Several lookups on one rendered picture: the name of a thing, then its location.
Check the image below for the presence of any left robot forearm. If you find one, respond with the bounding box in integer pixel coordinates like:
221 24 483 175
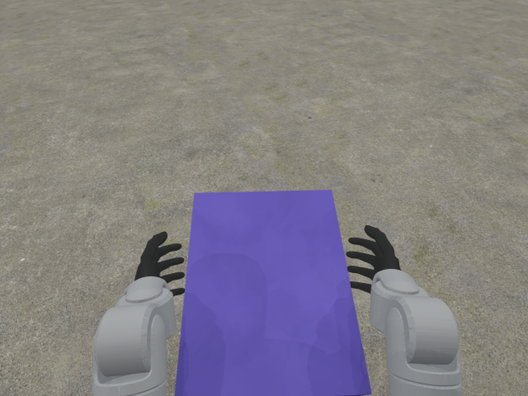
92 276 177 396

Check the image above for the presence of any carton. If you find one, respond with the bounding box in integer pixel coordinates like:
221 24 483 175
175 190 372 396

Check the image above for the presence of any left robot hand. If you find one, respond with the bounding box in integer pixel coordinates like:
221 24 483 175
134 231 185 296

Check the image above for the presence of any right robot forearm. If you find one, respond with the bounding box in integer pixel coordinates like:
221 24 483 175
369 269 463 396

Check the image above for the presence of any right robot hand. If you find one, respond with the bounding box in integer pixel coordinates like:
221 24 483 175
346 225 401 293

